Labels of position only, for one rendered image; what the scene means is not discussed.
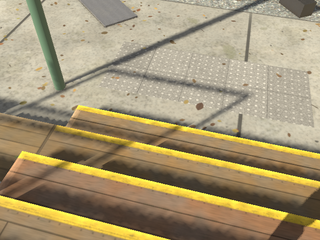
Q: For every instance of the stairs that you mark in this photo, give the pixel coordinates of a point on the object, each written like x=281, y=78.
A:
x=113, y=176

